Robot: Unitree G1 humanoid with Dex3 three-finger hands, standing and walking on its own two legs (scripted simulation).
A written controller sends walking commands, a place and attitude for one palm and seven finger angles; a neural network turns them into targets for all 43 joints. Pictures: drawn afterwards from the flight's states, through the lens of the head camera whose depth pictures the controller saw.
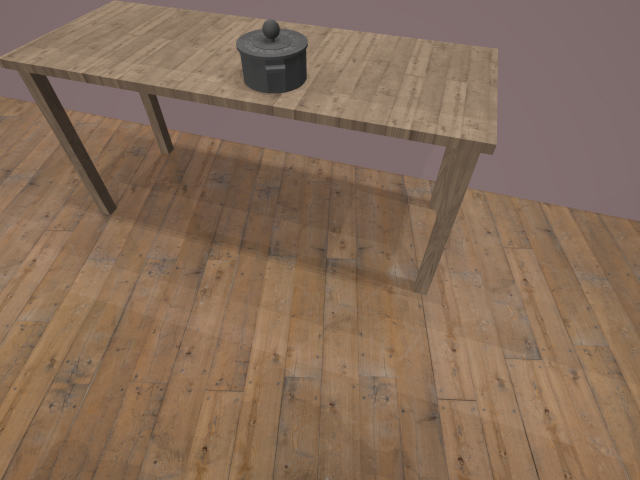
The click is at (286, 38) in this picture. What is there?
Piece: lid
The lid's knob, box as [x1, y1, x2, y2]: [262, 19, 279, 38]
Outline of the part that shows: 269,19 264,22 262,29 263,33 267,37 273,38 278,34 279,27 274,20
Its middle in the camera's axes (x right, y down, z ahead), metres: -0.14 -0.57 +1.05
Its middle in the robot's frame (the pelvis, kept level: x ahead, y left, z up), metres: +1.18 +0.20 +0.07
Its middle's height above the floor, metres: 0.85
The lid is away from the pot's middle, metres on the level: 0.00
